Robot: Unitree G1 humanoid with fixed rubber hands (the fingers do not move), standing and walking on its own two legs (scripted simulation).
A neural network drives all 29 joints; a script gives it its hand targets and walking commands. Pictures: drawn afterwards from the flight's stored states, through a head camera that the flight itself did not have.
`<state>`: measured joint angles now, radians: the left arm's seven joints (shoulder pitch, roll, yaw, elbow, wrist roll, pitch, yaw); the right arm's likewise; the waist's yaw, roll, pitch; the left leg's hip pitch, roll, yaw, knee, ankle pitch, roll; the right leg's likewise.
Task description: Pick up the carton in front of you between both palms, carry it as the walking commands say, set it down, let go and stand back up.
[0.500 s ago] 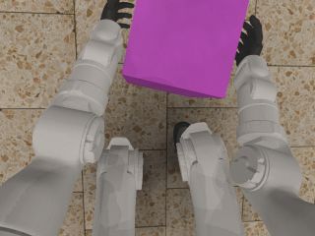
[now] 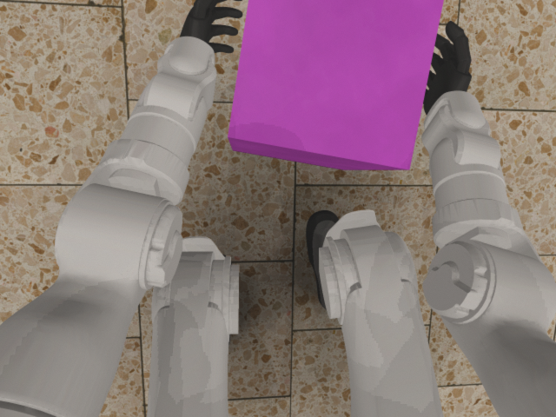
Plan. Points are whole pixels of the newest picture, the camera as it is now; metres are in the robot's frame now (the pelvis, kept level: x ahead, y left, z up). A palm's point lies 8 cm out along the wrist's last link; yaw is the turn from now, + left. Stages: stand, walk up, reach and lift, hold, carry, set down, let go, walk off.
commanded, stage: set down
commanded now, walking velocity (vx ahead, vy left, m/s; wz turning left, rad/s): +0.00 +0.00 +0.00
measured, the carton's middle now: (313, 89) +0.49 -0.11 -0.25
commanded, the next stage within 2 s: let go in 1.62 s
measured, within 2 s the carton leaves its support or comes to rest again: neither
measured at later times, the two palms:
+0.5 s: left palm (173, 48) +0.54 +0.07 -0.20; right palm (456, 113) +0.43 -0.29 -0.19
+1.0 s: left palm out of the picture +0.56 +0.06 -0.05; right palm out of the picture +0.43 -0.30 -0.06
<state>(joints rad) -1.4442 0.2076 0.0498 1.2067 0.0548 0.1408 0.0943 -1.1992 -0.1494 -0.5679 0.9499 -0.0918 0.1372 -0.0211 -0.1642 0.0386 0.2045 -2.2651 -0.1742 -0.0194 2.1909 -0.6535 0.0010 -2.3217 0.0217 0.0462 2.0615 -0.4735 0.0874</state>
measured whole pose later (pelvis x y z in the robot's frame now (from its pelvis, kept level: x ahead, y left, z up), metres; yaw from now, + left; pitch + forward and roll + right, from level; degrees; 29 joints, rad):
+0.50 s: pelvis -0.01 -0.01 -0.01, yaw +0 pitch +39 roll -4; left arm -1.47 0.37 -0.08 1.20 -0.09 0.08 0.08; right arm -1.26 -0.26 -0.45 1.18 0.09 -0.03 -0.06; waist -0.18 0.00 0.32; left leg -2.26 -0.11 -0.02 2.21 -0.62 0.00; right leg -2.31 -0.01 0.00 2.07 -0.43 0.05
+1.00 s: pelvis +0.00 -0.02 +0.06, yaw -1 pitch +43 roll -1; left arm -1.31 0.36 0.06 1.06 -0.05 0.15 0.06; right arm -1.03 -0.18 -0.32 0.82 0.16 0.09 -0.13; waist -0.18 0.05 0.05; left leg -2.10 -0.05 -0.02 1.97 -0.62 -0.01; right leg -2.19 0.02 -0.01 1.85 -0.42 0.01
